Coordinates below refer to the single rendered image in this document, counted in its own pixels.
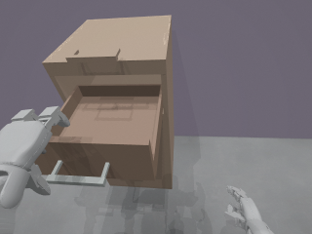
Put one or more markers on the robot right forearm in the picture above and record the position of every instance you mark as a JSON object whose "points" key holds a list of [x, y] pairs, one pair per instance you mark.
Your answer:
{"points": [[257, 226]]}

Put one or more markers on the cabinet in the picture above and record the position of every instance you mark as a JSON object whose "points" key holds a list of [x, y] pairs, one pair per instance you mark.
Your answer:
{"points": [[144, 47]]}

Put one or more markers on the robot right hand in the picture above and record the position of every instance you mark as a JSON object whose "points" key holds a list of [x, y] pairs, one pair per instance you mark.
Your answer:
{"points": [[239, 215]]}

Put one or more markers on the drawer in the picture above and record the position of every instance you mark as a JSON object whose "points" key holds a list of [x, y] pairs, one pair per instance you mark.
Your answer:
{"points": [[119, 124]]}

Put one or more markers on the robot left hand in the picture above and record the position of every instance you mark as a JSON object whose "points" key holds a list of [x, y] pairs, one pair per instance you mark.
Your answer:
{"points": [[23, 140]]}

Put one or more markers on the robot left forearm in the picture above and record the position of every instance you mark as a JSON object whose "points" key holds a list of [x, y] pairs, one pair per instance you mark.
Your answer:
{"points": [[13, 180]]}

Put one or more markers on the handle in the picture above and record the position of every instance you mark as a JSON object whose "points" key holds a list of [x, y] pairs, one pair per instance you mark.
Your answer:
{"points": [[92, 58], [96, 181]]}

